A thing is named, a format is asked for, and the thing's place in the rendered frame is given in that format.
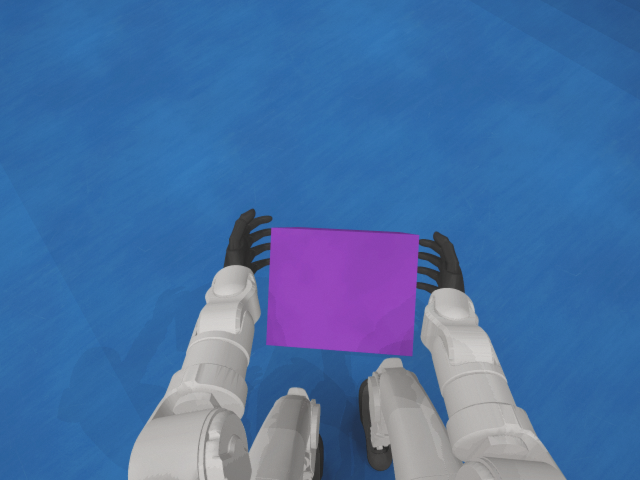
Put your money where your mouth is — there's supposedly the robot right hand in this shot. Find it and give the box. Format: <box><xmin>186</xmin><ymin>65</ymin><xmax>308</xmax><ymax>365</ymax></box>
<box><xmin>416</xmin><ymin>231</ymin><xmax>465</xmax><ymax>294</ymax></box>

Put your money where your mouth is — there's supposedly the robot thigh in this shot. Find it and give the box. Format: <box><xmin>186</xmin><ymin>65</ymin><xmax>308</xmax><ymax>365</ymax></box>
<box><xmin>249</xmin><ymin>395</ymin><xmax>321</xmax><ymax>480</ymax></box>
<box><xmin>368</xmin><ymin>367</ymin><xmax>463</xmax><ymax>480</ymax></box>

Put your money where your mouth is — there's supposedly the carton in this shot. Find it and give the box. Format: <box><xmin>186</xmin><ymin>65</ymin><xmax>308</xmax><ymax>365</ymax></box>
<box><xmin>266</xmin><ymin>227</ymin><xmax>419</xmax><ymax>356</ymax></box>

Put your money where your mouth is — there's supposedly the robot left thigh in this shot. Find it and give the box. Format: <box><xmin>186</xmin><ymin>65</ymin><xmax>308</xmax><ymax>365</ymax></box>
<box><xmin>249</xmin><ymin>395</ymin><xmax>321</xmax><ymax>480</ymax></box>

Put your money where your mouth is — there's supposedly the robot right upper arm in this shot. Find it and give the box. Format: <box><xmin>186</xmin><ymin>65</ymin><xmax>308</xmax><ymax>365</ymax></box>
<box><xmin>455</xmin><ymin>456</ymin><xmax>566</xmax><ymax>480</ymax></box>

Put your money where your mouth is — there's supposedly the robot left upper arm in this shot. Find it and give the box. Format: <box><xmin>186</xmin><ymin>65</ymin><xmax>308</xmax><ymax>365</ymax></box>
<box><xmin>129</xmin><ymin>407</ymin><xmax>252</xmax><ymax>480</ymax></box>

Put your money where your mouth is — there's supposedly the robot left forearm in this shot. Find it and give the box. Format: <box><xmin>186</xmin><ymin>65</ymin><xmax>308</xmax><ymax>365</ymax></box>
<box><xmin>128</xmin><ymin>265</ymin><xmax>261</xmax><ymax>480</ymax></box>

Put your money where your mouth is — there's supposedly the robot left hand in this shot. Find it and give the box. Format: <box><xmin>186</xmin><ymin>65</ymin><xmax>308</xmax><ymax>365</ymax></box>
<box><xmin>223</xmin><ymin>209</ymin><xmax>272</xmax><ymax>274</ymax></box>

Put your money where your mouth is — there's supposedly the robot right thigh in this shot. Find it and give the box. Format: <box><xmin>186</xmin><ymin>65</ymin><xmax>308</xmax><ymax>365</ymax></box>
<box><xmin>368</xmin><ymin>367</ymin><xmax>463</xmax><ymax>480</ymax></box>

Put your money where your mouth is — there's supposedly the robot right forearm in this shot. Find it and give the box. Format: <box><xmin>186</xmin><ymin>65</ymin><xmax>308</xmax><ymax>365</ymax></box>
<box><xmin>421</xmin><ymin>288</ymin><xmax>567</xmax><ymax>480</ymax></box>

